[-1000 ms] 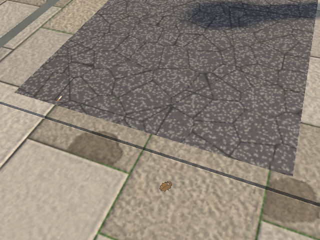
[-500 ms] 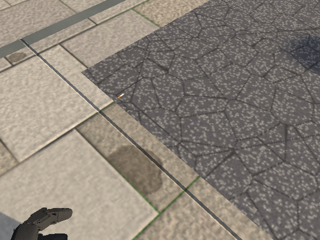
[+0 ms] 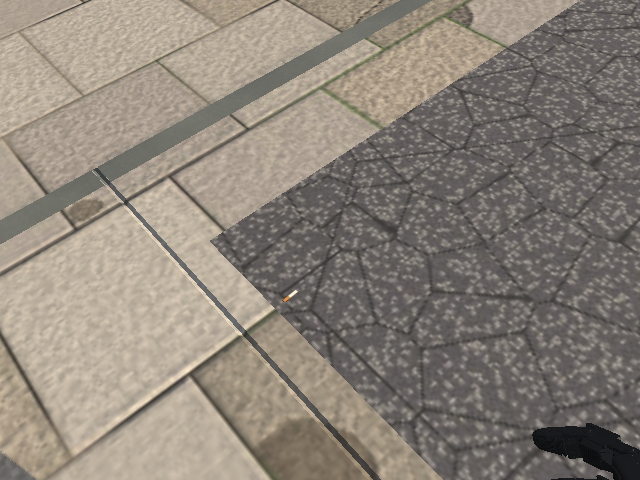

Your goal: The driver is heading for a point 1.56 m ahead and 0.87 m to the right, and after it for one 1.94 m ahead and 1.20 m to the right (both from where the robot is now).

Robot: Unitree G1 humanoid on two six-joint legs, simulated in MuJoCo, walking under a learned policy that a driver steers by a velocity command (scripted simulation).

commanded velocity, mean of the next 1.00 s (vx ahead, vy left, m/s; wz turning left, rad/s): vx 0.97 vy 0.00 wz -0.81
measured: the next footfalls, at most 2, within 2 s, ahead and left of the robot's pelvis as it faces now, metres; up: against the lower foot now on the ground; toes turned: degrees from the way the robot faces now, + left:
left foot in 0.10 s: +0.24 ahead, +0.14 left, +0.00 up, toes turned -9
right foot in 0.54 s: +0.59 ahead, -0.18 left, +0.00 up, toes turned -33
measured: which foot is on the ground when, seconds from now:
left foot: up 0.00-0.08, down 0.10-0.54, up 0.56-0.94, down 0.96-1.00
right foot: down 0.00-0.10, up 0.12-0.52, down 0.54-0.98, up 1.00-1.00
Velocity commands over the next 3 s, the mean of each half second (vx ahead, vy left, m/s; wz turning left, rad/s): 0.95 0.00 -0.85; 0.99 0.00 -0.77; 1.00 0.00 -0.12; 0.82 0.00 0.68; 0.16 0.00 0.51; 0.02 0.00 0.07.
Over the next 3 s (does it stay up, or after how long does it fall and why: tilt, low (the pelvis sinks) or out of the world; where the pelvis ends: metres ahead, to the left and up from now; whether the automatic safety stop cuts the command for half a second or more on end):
stays up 1.67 -1.10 -0.01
